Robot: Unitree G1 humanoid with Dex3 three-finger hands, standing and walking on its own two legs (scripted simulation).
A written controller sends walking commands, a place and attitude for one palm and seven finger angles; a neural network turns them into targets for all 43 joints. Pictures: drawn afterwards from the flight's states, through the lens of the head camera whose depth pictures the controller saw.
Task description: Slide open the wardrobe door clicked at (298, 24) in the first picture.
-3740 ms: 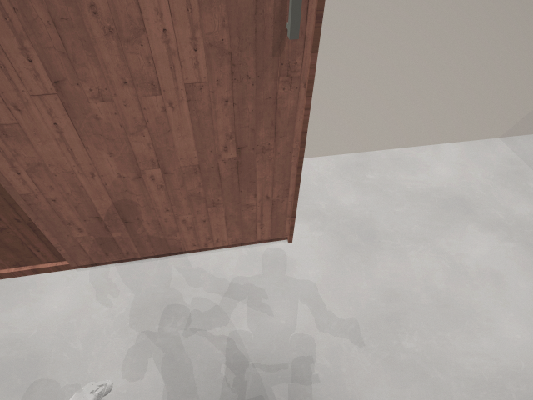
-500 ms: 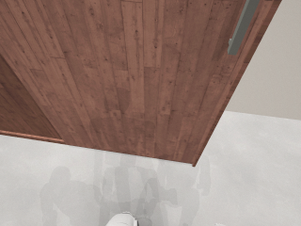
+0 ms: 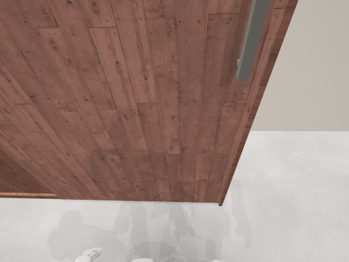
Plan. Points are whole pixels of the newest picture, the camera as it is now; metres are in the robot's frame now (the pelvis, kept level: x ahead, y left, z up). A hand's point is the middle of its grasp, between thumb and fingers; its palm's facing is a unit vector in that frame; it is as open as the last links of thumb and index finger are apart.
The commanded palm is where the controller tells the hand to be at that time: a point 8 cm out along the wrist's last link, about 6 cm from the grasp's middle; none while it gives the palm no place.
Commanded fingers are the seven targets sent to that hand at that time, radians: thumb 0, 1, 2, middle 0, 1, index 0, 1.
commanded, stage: come to a stop and stand still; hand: right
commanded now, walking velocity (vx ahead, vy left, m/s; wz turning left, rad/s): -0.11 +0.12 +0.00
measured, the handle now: (250, 28) +0.48 -0.14 +0.28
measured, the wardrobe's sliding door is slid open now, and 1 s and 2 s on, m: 0.00 0.00 0.00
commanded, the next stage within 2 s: look again from close up in 1.12 s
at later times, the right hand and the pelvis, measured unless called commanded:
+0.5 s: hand out of the picture -0.02 -0.15 -0.17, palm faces +0.06 +0.97 -0.23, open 7.3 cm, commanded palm none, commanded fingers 0.00 -0.90 -0.90 0.20 0.30 0.20 0.30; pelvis -0.07 +0.03 -0.02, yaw -2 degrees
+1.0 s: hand out of the picture -0.12 -0.15 -0.16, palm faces +0.07 +0.97 -0.22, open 7.3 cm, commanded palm none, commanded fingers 0.00 -0.90 -0.90 0.20 0.30 0.20 0.30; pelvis -0.12 +0.04 +0.01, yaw -2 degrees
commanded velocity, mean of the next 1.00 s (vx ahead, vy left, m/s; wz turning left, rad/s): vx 0.00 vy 0.01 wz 0.00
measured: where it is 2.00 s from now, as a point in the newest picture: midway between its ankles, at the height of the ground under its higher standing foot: outside the picture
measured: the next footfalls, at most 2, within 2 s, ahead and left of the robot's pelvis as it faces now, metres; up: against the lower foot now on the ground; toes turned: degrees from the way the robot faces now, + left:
left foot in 0.24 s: -0.01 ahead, +0.15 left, +0.00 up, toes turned -3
right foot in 0.72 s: -0.04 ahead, -0.09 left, +0.00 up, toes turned -3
